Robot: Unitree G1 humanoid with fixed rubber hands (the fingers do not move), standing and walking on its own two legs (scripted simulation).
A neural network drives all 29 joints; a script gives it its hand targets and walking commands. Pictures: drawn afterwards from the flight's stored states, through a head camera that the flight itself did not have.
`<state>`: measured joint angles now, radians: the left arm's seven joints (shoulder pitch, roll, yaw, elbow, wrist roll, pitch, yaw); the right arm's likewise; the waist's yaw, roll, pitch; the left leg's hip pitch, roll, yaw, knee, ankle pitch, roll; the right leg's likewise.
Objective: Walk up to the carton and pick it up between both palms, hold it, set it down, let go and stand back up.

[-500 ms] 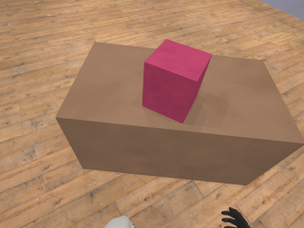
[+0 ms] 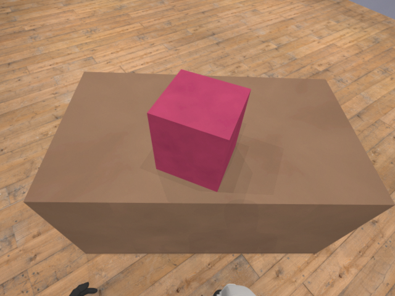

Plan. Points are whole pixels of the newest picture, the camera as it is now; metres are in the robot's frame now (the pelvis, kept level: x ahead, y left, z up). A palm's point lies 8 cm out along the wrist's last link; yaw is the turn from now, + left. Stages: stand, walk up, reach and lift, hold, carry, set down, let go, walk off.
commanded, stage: walk up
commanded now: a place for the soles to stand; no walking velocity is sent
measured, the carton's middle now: (199, 132) +0.56 -0.04 -0.07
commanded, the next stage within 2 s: none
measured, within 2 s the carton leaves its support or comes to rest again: neither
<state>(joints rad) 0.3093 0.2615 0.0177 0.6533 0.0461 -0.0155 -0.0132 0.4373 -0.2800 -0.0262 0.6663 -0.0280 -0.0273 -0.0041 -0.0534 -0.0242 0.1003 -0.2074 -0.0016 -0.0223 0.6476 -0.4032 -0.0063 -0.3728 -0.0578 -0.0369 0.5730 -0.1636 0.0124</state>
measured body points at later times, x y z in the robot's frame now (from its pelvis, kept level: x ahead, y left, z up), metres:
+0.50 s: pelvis +0.03 -0.01 +0.01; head +0.03 +0.01 +0.46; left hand +0.11 +0.26 -0.12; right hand +0.14 -0.28 -0.09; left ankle +0.04 +0.11 -0.72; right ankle +0.09 -0.14 -0.72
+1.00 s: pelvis +0.05 -0.02 +0.01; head +0.06 -0.02 +0.46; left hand +0.17 +0.25 -0.10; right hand +0.16 -0.29 -0.09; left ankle +0.04 +0.11 -0.72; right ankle +0.09 -0.14 -0.72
